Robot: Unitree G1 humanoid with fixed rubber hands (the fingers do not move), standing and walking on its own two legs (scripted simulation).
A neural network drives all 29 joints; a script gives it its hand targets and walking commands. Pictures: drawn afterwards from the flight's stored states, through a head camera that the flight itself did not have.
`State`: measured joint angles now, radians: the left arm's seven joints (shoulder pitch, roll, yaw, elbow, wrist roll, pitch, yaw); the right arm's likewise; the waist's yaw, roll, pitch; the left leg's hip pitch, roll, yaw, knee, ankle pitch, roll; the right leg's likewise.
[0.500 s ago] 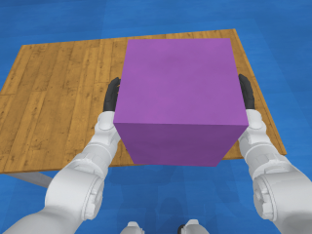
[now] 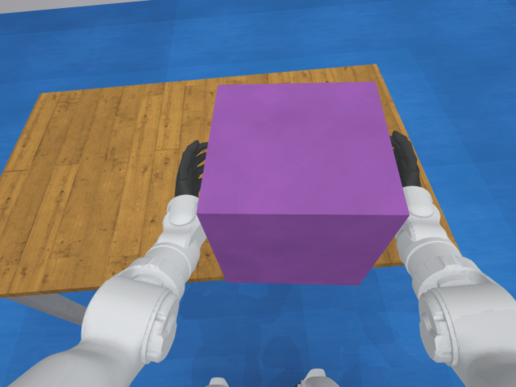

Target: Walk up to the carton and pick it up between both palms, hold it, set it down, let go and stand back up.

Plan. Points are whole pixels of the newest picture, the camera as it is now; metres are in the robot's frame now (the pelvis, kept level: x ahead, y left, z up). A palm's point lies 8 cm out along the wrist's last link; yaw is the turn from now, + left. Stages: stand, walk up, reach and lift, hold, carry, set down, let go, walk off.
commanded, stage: reach and lift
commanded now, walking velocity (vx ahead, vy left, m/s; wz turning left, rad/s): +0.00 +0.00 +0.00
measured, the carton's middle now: (293, 192) +0.45 -0.05 +0.00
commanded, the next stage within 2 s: none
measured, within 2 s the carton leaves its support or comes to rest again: leaves its support in 1.22 s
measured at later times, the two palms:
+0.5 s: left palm (184, 195) +0.42 +0.13 +0.04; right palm (399, 186) +0.42 -0.21 +0.04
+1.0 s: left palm (181, 198) +0.42 +0.13 +0.04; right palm (398, 192) +0.41 -0.21 +0.04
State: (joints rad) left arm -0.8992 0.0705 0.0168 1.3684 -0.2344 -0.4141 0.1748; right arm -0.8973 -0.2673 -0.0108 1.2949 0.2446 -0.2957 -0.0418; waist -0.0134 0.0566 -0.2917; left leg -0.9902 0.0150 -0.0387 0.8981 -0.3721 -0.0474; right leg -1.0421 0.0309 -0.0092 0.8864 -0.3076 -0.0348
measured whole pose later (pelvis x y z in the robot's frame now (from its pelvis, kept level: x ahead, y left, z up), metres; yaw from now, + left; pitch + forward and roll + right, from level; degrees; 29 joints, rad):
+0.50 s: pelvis +0.02 +0.00 +0.02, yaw +3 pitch +23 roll +1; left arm -0.78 0.07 0.11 1.46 -0.14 -0.59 0.12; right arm -0.77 -0.17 -0.17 1.20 -0.02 -0.33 -0.05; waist -0.07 0.12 -0.27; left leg -0.84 -0.01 -0.08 0.78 -0.35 -0.05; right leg -0.88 0.01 -0.04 0.79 -0.32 -0.04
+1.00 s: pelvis +0.03 +0.00 +0.03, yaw +2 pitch +23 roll +0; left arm -0.70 0.04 0.11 1.34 -0.08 -0.59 0.14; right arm -0.66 -0.16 -0.20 1.14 -0.05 -0.40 -0.05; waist -0.07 0.09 -0.26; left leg -0.79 0.00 -0.09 0.69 -0.31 -0.04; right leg -0.81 0.02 -0.04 0.67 -0.26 -0.03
